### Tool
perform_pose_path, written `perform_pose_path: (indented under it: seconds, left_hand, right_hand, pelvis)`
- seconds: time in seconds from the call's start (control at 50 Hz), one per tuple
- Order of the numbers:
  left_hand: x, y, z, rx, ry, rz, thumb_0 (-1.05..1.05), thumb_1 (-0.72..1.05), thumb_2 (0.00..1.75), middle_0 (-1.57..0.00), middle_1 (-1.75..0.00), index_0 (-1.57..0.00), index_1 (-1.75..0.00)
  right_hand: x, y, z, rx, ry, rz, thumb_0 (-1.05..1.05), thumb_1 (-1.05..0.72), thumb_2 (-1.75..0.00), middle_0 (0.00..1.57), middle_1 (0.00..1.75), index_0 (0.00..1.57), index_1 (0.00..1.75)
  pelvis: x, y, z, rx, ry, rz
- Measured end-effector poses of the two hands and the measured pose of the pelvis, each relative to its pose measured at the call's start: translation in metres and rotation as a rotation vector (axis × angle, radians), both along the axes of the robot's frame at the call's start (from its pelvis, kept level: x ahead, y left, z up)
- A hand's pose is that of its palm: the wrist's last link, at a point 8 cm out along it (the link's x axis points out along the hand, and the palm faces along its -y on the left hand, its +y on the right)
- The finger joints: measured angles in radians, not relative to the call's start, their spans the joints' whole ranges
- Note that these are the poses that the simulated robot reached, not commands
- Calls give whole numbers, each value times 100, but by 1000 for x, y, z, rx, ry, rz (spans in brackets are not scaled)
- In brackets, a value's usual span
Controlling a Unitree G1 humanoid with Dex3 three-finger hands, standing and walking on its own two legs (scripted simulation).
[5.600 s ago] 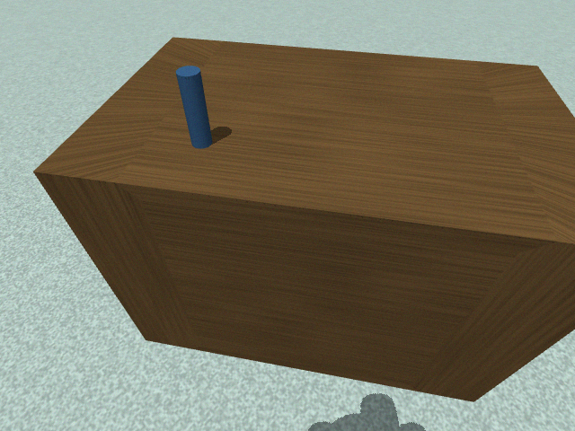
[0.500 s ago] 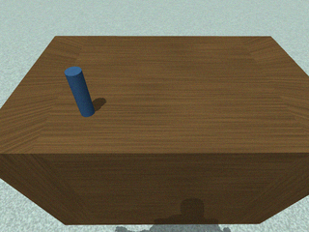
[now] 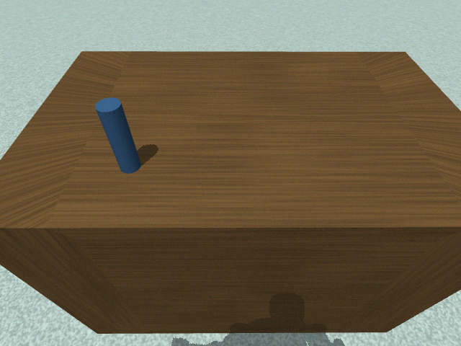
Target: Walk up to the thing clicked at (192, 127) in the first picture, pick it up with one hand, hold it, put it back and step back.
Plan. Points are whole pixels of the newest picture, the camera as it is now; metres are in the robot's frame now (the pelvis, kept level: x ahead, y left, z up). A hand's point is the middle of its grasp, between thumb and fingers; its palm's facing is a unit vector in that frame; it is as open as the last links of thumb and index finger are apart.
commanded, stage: stand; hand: left
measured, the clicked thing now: (120, 138) +0.49 +0.23 +0.10
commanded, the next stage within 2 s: rise first in 0.26 s
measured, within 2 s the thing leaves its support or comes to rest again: neither
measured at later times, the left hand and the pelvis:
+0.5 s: hand out of the picture +0.13 +0.25 -0.14, palm faces +0.11 -0.94 -0.31, open 8.7 cm; pelvis -0.01 +0.00 -0.01, yaw +0 degrees
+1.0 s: hand (63, 306) +0.20 +0.27 +0.00, palm faces +0.30 -0.88 -0.36, open 17.1 cm; pelvis +0.01 +0.01 -0.01, yaw +0 degrees
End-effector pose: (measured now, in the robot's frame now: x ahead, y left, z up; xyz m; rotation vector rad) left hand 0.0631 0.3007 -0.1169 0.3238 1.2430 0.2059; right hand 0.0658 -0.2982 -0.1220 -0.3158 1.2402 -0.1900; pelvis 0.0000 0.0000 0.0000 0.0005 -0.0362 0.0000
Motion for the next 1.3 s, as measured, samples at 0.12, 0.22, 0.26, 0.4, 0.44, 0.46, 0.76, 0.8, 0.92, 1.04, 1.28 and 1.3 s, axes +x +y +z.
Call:
perform_pose_path:
  seconds: [0.12,0.22,0.26,0.4,0.44,0.46,0.76,0.8,0.92,1.04,1.28,1.3]
  left_hand:
    - [1,0,0,-1,-2,-2,1,90,90,-20,-30,-21,-30]
    - [2,0,-1,-3,-4,-3,1,90,90,-20,-30,-21,-30]
    - [2,0,-1,-4,-5,-4,1,90,90,-20,-30,-21,-30]
    - [7,-1,-1,-8,-29,5,1,89,89,-19,-29,-20,-29]
    - [22,-6,1,-17,-120,16,1,86,85,-17,-26,-17,-26]
    - [31,-8,3,-24,-168,26,1,83,83,-16,-24,-16,-24]
    - [87,0,63,37,-568,53,1,4,20,-7,-7,-8,-7]
    - [87,1,73,52,-608,45,0,-7,15,-7,-6,-8,-6]
    - [97,6,113,104,-771,15,0,-35,6,-6,-5,-7,-5]
    - [102,10,154,158,-911,-33,0,-48,2,-5,-5,-6,-5]
    - [98,6,205,227,-1069,-118,-1,-54,0,-5,-4,-6,-4]
    - [97,6,209,239,-1082,-124,-1,-54,0,-5,-4,-6,-4]
  right_hand:
    - [0,0,0,0,0,-1,1,-90,-90,20,30,20,30]
    - [0,0,1,-2,2,-1,1,-90,-90,20,30,20,30]
    - [0,0,1,-2,2,-2,1,-90,-90,20,30,20,30]
    - [3,1,2,-2,-29,-20,1,-89,-89,19,29,19,29]
    - [18,7,4,6,-127,-33,1,-86,-86,17,26,17,26]
    - [26,10,5,11,-173,-41,1,-83,-83,16,24,16,24]
    - [81,38,31,44,-450,-52,1,-4,-22,6,7,6,7]
    - [81,44,34,52,-469,-35,1,6,-18,6,6,6,6]
    - [91,56,42,69,-536,4,0,30,-9,6,6,6,5]
    - [101,53,48,71,-581,-3,0,42,-4,6,5,6,5]
    - [90,44,33,77,-506,-22,-1,50,-2,6,5,5,5]
    - [90,43,33,76,-507,-23,-1,50,-2,6,5,5,5]
  pelvis:
    - [0,0,0,-1,0,-1]
    - [0,0,0,-2,1,-1]
    - [1,1,0,-1,1,-2]
    - [0,2,-1,-1,8,-1]
    - [-5,2,-3,-1,13,0]
    - [-7,3,-4,-1,16,-1]
    - [1,8,-5,1,54,-6]
    - [3,9,-5,1,46,-4]
    - [7,11,-5,-1,25,-3]
    - [12,12,-5,-1,11,-1]
    - [10,8,-5,-1,-12,6]
    - [10,7,-5,-1,-13,7]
